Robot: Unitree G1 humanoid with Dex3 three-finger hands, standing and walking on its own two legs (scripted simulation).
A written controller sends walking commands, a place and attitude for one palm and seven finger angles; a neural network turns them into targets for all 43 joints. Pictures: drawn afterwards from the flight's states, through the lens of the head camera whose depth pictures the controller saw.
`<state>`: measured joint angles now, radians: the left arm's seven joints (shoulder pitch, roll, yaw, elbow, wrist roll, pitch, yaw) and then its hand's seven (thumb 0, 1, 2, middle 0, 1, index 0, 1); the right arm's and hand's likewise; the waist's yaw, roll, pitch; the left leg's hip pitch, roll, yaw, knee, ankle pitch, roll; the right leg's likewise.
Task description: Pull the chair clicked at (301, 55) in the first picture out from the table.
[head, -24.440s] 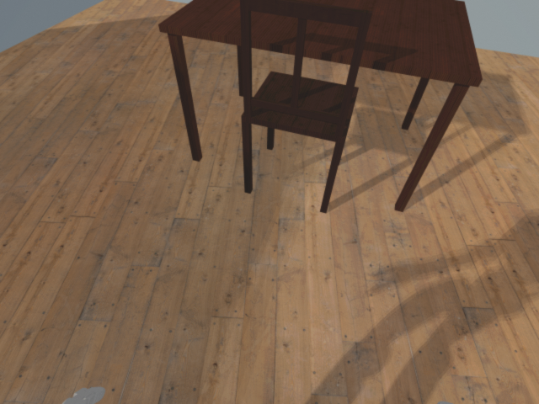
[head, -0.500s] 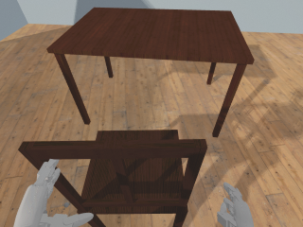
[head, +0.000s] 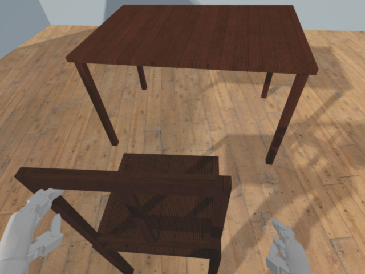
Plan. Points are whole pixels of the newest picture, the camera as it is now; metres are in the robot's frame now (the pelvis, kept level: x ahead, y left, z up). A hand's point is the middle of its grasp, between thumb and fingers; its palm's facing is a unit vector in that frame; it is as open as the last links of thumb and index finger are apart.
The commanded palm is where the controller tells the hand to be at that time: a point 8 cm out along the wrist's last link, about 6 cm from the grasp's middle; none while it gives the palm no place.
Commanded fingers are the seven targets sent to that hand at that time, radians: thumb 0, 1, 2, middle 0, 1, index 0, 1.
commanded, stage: draw the hand back to the body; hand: left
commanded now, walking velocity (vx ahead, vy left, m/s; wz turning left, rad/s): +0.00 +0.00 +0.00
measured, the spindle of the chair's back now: (140, 219) +0.25 +0.15 -0.06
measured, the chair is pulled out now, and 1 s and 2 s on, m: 0.63 0.63 0.63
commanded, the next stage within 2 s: step back with the hand held close in 0.24 s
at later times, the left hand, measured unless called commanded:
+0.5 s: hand (56, 234) +0.16 +0.26 +0.07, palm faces +0.24 -0.82 -0.52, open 6.6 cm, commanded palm +0.13 +0.30 +0.18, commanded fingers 0.00 0.90 0.90 -0.20 -0.30 -0.20 -0.30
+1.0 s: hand out of the picture +0.11 +0.30 +0.19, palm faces +0.48 -0.73 -0.48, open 7.3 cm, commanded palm +0.05 +0.33 +0.18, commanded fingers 0.00 0.90 0.90 -0.20 -0.30 -0.20 -0.30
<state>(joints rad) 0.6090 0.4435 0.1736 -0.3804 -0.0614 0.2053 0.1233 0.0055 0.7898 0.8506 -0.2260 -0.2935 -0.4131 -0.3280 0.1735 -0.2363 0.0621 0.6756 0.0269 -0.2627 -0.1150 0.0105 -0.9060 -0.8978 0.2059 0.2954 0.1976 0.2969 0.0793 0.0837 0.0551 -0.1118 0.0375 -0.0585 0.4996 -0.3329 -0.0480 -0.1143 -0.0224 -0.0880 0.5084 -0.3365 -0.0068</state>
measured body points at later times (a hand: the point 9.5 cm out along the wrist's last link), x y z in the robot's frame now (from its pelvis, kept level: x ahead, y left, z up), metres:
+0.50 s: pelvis -0.01 +0.00 +0.00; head +0.02 -0.02 +0.45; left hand +0.14 +0.30 +0.10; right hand +0.19 -0.21 -0.09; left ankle -0.04 +0.15 -0.73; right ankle -0.04 -0.11 -0.73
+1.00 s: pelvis -0.10 +0.03 -0.01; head -0.10 +0.02 +0.44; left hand +0.08 +0.33 +0.21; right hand +0.07 -0.22 -0.09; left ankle -0.04 +0.15 -0.73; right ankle -0.04 -0.11 -0.73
